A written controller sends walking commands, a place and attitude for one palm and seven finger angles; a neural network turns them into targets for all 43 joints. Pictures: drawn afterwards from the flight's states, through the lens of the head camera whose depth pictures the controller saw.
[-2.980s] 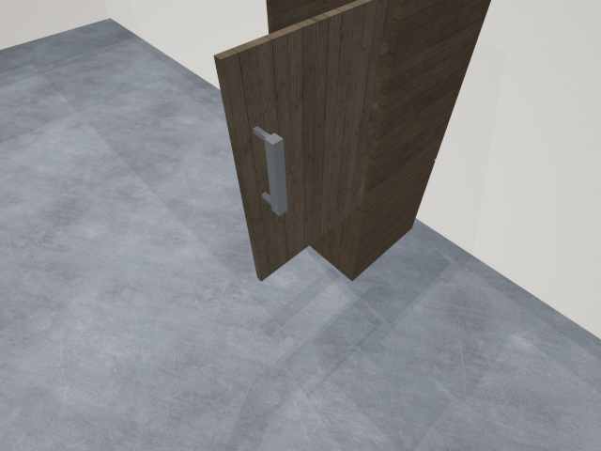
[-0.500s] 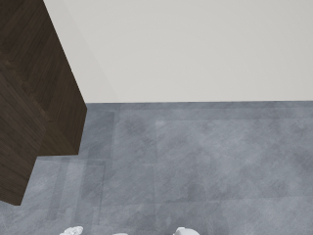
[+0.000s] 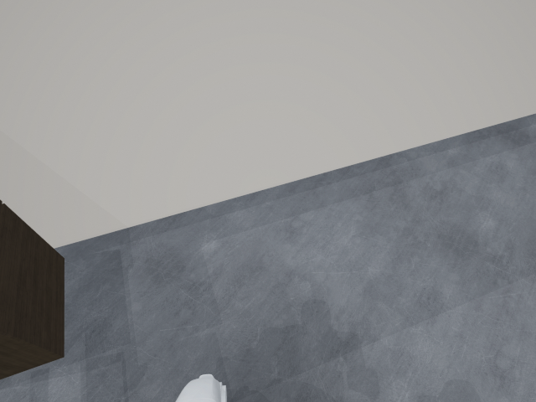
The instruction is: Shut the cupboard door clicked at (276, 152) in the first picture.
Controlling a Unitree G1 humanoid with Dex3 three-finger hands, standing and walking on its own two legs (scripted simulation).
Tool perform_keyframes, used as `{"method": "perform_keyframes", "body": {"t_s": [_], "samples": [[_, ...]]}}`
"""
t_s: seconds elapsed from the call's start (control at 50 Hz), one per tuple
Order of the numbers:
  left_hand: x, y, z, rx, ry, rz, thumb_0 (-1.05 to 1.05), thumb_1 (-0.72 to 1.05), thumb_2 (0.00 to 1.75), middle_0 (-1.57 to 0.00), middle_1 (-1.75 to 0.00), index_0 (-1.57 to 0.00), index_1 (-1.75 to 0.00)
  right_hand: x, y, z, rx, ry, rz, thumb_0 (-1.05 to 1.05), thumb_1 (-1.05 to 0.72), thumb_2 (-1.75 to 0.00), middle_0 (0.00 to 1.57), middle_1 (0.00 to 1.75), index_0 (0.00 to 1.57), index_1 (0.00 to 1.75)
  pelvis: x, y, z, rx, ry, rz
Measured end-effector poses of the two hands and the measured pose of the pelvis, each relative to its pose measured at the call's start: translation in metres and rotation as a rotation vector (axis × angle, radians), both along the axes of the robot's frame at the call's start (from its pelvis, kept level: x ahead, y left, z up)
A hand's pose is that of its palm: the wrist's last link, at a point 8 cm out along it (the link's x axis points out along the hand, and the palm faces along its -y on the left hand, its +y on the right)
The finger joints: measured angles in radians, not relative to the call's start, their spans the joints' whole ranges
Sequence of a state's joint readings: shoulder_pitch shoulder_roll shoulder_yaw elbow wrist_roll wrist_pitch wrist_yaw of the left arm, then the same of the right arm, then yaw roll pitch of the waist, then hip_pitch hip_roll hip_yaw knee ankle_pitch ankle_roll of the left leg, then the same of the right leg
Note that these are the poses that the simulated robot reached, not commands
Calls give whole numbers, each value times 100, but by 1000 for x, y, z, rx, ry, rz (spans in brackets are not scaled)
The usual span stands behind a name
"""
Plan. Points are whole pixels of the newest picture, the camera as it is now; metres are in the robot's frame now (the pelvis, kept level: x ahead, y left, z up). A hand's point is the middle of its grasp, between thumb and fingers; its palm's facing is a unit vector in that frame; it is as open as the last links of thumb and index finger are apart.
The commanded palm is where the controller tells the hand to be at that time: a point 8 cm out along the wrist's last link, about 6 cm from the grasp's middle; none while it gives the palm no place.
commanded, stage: walk to a spot facing it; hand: left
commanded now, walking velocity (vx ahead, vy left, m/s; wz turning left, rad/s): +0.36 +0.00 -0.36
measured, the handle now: out of the picture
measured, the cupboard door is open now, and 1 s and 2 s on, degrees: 90 90 90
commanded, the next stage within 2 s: turn to face it in 0.78 s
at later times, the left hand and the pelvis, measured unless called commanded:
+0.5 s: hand (221, 262) +0.40 +0.11 -0.16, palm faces -0.24 -0.94 -0.22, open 7.4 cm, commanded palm none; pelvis +0.22 -0.05 -0.02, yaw -12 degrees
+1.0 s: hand (235, 229) +0.49 +0.09 -0.19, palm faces -0.18 -0.97 -0.17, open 7.3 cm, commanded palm none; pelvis +0.46 -0.08 -0.01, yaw -13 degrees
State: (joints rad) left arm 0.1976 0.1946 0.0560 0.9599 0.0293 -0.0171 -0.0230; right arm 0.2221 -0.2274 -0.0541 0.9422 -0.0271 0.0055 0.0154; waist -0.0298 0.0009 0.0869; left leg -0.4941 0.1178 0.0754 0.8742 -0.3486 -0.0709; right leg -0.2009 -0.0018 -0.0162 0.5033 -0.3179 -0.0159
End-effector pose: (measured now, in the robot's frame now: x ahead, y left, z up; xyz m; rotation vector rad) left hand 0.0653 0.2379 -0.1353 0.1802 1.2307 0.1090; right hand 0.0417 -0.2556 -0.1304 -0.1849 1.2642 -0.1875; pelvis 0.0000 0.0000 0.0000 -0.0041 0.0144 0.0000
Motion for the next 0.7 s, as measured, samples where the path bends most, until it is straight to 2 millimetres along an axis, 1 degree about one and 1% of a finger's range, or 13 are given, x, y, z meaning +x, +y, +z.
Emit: {"method": "perform_keyframes", "body": {"t_s": [0.06, 0.1, 0.12, 0.16, 0.24, 0.34, 0.44, 0.48, 0.5, 0.54, 0.58, 0.62, 0.7], "samples": [[4, 6, -9, -24, 67, 8, 1, 90, 90, -21, -30, -21, -30, 54, 11, 7, -7, -106, 13, 1, -91, -89, 19, 30, 20, 30, 27, 9, -2, -4, -4, -29], [14, 14, -20, -34, 99, 11, 1, 90, 90, -21, -30, -21, -30, 82, 18, 5, -25, -170, 19, 0, -91, -89, 20, 30, 20, 30, 48, 17, -11, -18, -4, -54], [21, 17, -24, -33, 113, 6, 1, 90, 90, -21, -30, -21, -30, 91, 20, 5, -33, -190, 17, 0, -91, -89, 20, 30, 20, 30, 56, 20, -14, -16, -4, -68], [41, 21, -25, -26, 126, -18, 1, 90, 90, -21, -30, -21, -30, 99, 26, 6, -34, -193, 1, 0, -91, -89, 20, 30, 20, 30, 72, 20, -13, -10, -6, -94], [104, 16, -11, -27, 69, -59, 1, 91, 90, -20, -30, -20, -30, 89, 36, 8, -1, -93, -49, 0, -91, -89, 20, 30, 20, 30, 104, 16, 0, -1, 4, -125], [196, -11, 8, -31, -17, -149, 1, 91, 90, -20, -29, -20, -30, 61, 32, 5, 36, 81, -155, 0, -93, -89, 20, 30, 21, 30, 146, 4, 9, -1, 17, -173], [289, -54, 9, -10, -78, -261, 1, 91, 90, -20, -29, -20, -30, 40, 22, -9, 90, 239, -264, 0, -92, -89, 20, 30, 21, 30, 194, -24, -1, 15, 12, -210], [322, -69, 3, 3, -134, -278, 1, 91, 90, -20, -30, -20, -30, 38, 14, -20, 114, 298, -290, 0, -92, -89, 20, 30, 21, 30, 214, -40, -14, 32, 6, -209], [333, -76, 2, 6, -153, -271, 1, 91, 90, -20, -30, -20, -30, 42, 9, -23, 122, 322, -298, 0, -92, -89, 20, 30, 21, 30, 221, -46, -17, 29, -1, -212], [344, -86, 3, 10, -153, -255, 0, 91, 90, -20, -30, -20, -30, 63, -4, -25, 120, 331, -308, 1, -92, -89, 20, 30, 20, 30, 236, -54, -15, 18, -14, -214], [346, -93, 5, 13, -115, -246, 0, 91, 90, -20, -29, -20, -30, 96, -18, -21, 105, 288, -311, 1, -92, -89, 20, 30, 20, 30, 254, -61, -8, 12, -14, -221], [344, -99, 6, 12, -60, -239, 0, 91, 90, -20, -29, -20, -30, 138, -31, -16, 90, 216, -309, 1, -92, -89, 19, 30, 20, 30, 272, -68, -1, 13, -7, -228], [348, -94, 7, 29, 16, -202, -1, 94, 90, -21, -30, -21, -30, 225, -51, -5, 77, 70, -278, 1, -92, -89, 19, 30, 20, 30, 310, -78, 7, 12, 5, -236]]}}
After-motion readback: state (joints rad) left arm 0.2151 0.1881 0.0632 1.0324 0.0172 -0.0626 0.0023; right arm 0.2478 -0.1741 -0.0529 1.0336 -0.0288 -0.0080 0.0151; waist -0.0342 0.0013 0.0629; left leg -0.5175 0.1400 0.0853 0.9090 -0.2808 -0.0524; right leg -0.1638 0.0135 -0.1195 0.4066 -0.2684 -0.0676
